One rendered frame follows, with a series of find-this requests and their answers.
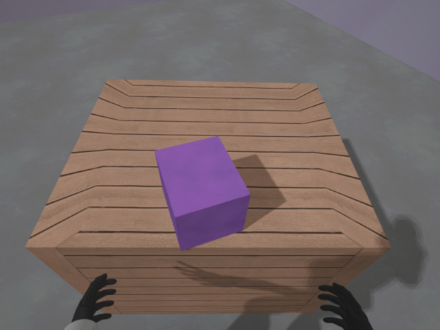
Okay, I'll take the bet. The pedestal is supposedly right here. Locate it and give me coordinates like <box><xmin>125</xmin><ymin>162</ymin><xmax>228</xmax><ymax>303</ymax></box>
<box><xmin>25</xmin><ymin>79</ymin><xmax>391</xmax><ymax>314</ymax></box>

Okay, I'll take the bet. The right robot hand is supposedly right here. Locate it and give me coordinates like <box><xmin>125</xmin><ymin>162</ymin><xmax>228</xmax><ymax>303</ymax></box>
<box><xmin>318</xmin><ymin>283</ymin><xmax>373</xmax><ymax>330</ymax></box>

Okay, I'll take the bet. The left robot hand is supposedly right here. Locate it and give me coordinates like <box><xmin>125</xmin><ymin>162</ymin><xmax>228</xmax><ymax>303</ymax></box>
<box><xmin>72</xmin><ymin>274</ymin><xmax>117</xmax><ymax>323</ymax></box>

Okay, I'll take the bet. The carton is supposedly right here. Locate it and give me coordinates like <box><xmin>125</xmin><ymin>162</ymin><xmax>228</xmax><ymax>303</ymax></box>
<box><xmin>155</xmin><ymin>136</ymin><xmax>250</xmax><ymax>251</ymax></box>

